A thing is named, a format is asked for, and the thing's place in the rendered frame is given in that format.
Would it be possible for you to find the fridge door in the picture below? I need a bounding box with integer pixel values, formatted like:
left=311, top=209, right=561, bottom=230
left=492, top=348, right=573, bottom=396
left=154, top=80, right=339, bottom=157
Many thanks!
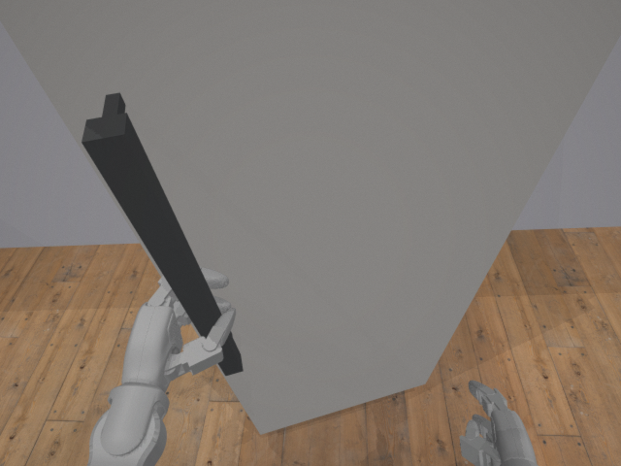
left=0, top=0, right=621, bottom=435

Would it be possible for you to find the handle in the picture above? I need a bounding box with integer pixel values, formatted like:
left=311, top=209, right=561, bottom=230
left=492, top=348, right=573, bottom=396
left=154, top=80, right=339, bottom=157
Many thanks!
left=82, top=92, right=243, bottom=376

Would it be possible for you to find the left robot forearm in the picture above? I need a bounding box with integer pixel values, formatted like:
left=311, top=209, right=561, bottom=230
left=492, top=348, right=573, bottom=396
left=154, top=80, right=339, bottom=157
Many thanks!
left=87, top=383, right=170, bottom=466

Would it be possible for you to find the right robot hand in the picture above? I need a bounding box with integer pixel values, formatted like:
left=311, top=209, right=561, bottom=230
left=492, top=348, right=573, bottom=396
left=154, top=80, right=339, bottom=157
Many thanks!
left=460, top=381, right=538, bottom=466

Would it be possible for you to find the left robot hand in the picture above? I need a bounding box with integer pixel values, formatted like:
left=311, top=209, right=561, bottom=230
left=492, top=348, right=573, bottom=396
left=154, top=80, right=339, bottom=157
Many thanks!
left=121, top=266, right=236, bottom=392

